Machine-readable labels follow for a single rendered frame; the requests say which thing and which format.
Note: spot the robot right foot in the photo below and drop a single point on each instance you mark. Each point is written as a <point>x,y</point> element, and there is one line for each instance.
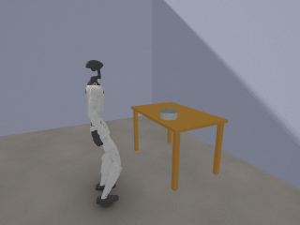
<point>109,199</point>

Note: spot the right robot forearm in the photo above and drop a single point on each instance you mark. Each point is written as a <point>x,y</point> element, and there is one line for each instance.
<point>95,122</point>

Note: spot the lid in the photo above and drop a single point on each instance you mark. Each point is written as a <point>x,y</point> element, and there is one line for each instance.
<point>168,111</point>

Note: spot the right robot upper arm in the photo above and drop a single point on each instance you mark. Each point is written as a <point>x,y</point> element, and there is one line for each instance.
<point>94,93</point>

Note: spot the robot right hand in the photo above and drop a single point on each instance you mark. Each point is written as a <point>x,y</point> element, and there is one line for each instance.
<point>108,147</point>

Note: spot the pot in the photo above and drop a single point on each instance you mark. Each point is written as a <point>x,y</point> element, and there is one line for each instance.
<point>168,116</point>

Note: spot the table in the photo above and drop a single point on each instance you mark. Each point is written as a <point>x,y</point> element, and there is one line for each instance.
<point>187,119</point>

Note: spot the robot left hand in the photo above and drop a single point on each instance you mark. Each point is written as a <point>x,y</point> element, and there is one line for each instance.
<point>105,125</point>

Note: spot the robot head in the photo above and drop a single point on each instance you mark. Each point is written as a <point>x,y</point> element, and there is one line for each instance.
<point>95,65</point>

